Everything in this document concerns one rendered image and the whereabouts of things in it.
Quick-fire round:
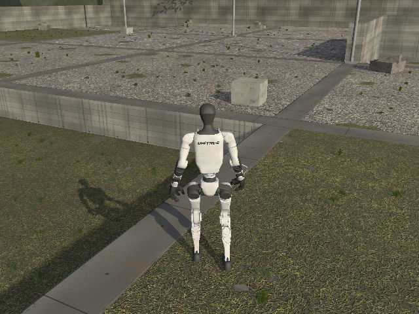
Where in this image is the right robot hand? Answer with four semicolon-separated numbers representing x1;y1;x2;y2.
230;178;245;191

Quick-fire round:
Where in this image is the right robot foot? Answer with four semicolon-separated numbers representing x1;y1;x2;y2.
222;253;232;271

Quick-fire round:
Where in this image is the left robot hand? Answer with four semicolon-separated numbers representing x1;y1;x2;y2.
170;185;185;201

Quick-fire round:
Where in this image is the robot right forearm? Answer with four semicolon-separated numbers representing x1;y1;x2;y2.
233;157;244;181

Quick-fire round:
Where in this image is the robot left upper arm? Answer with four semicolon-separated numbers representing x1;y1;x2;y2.
177;132;194;169

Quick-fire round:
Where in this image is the robot left forearm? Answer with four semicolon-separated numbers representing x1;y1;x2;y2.
171;159;184;187

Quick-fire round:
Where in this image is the left robot foot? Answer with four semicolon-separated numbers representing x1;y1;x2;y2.
192;246;202;262

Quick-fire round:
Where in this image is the robot foot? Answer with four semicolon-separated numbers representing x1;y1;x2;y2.
222;253;232;271
192;246;202;262

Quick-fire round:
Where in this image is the robot right upper arm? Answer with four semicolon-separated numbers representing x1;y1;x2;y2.
222;131;240;167

